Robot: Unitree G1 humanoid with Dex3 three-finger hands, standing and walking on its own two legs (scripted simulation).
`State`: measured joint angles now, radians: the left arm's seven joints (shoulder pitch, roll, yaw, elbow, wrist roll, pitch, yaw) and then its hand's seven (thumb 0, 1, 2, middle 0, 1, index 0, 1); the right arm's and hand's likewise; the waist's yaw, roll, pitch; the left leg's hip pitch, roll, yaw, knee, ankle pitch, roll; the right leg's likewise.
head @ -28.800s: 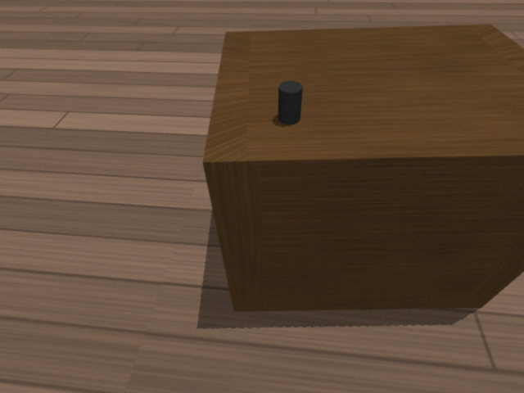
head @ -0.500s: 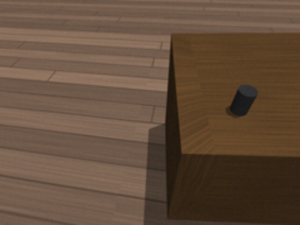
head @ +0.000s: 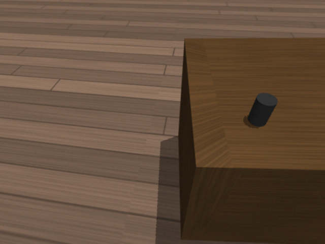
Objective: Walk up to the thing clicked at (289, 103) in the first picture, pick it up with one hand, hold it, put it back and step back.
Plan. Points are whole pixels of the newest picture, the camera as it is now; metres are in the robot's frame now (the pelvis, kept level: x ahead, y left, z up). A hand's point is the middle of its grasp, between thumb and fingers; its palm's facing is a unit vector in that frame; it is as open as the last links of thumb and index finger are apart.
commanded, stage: stand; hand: right
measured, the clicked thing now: (261, 110) +0.48 -0.27 +0.06
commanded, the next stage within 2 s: step back in 0.48 s
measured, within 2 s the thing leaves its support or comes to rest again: neither
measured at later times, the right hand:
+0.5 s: hand out of the picture +0.06 -0.25 -0.16, palm faces -0.03 +0.94 -0.34, open 7.4 cm
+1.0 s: hand out of the picture -0.04 -0.23 -0.15, palm faces +0.01 +0.90 -0.44, open 7.4 cm
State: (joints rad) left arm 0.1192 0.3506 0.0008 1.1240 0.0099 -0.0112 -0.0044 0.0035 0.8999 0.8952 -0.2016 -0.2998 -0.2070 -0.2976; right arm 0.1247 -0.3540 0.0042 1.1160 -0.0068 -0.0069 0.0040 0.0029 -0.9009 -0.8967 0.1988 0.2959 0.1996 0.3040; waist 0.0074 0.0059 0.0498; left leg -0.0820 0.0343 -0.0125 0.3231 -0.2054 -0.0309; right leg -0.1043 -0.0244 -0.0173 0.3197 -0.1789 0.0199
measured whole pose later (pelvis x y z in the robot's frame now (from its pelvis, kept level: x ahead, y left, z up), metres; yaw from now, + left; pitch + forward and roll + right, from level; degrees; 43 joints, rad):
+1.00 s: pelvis -0.09 +0.05 -0.02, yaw -3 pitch +0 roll -2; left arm 0.07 0.40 0.05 0.88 0.01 0.07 0.02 0.00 0.90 0.90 -0.20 -0.30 -0.20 -0.30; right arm 0.16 -0.36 -0.05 0.91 -0.02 0.04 -0.01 0.00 -0.90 -0.90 0.20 0.30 0.20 0.30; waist -0.02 -0.05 0.20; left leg -0.27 0.00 0.02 0.58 -0.30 0.05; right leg -0.47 0.15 0.15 1.16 -0.50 0.00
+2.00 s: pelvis -0.36 +0.01 -0.03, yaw -6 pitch -4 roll -3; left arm 0.21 0.37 0.08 0.89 0.03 0.05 -0.01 0.01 0.90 0.90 -0.20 -0.30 -0.21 -0.30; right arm 0.07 -0.43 -0.06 0.80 -0.01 0.05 -0.01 0.00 -0.90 -0.90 0.20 0.30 0.20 0.30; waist 0.02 0.07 0.20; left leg -0.45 0.11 -0.08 0.70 -0.21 -0.01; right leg -0.19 0.07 0.03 0.65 -0.40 0.00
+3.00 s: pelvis -0.66 -0.02 -0.03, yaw +2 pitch -2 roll +0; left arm 0.20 0.39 0.08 0.88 0.05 -0.01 0.01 0.01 0.90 0.89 -0.21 -0.30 -0.21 -0.30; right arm 0.23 -0.42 -0.06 0.95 -0.03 0.07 0.02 0.00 -0.90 -0.90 0.20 0.30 0.20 0.30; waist 0.03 0.06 0.09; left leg -0.27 0.01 -0.07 0.72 -0.52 -0.02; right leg -0.33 -0.05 -0.07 0.67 -0.31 -0.02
